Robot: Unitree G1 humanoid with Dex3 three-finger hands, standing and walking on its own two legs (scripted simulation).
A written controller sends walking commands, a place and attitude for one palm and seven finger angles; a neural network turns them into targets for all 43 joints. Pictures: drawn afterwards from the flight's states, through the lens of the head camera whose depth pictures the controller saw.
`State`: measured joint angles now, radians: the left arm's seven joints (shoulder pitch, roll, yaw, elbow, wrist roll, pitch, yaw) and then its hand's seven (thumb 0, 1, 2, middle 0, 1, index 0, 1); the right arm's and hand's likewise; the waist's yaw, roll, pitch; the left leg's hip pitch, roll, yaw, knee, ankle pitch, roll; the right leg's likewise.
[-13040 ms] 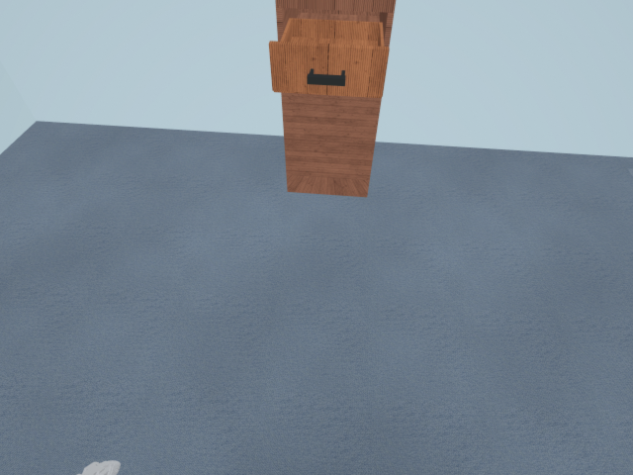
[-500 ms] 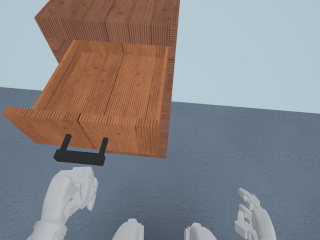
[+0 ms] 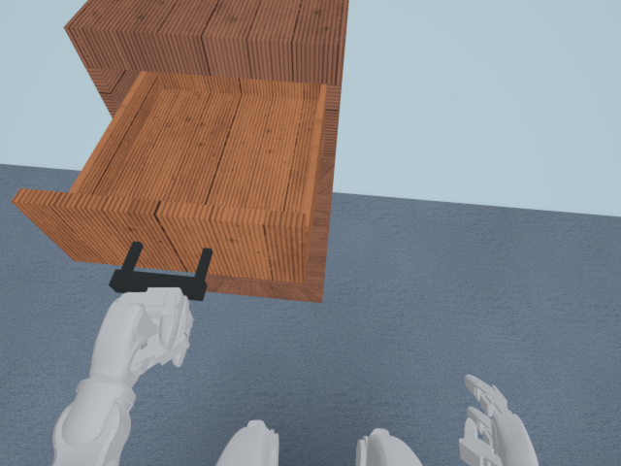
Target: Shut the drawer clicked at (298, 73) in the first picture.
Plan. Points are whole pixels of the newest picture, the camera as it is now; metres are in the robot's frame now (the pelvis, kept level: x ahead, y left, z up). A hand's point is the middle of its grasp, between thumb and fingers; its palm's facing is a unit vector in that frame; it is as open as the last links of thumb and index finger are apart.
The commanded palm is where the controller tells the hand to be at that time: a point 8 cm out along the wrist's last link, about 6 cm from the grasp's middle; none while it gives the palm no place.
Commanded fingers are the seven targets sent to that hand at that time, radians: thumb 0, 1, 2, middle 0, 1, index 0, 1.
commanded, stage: push the drawer shut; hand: left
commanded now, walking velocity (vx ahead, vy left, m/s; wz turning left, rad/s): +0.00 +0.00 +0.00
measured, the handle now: (164, 269) +0.34 +0.20 +0.05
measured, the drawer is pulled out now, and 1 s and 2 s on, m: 0.26 0.12 0.00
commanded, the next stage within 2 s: none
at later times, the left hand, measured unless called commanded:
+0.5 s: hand (198, 280) +0.33 +0.15 +0.05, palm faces -0.10 -0.99 -0.05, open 3.2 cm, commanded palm +0.32 +0.21 +0.05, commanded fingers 0.00 0.90 0.90 -1.40 -1.60 -1.40 -1.60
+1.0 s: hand (214, 236) +0.40 +0.15 +0.04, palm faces -0.08 -0.99 -0.06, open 3.0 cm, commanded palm +0.39 +0.20 +0.05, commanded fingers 0.00 0.90 0.90 -1.40 -1.60 -1.40 -1.60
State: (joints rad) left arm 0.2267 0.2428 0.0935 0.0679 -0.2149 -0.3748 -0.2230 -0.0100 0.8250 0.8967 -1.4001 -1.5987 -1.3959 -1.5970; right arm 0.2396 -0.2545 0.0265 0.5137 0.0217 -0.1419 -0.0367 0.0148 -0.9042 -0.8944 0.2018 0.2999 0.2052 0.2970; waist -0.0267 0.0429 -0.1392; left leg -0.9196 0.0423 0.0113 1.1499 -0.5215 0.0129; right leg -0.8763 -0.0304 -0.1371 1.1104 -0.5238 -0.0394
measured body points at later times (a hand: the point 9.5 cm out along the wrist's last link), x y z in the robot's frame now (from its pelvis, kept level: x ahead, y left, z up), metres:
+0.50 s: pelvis +0.00 +0.01 +0.01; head +0.08 +0.01 +0.45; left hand +0.33 +0.21 +0.05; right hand +0.14 -0.24 -0.09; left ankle +0.02 +0.11 -0.65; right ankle +0.01 -0.10 -0.65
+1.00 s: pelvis +0.00 +0.01 +0.01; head +0.10 +0.01 +0.44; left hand +0.39 +0.20 +0.05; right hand +0.11 -0.24 -0.11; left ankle +0.02 +0.11 -0.65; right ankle +0.01 -0.10 -0.65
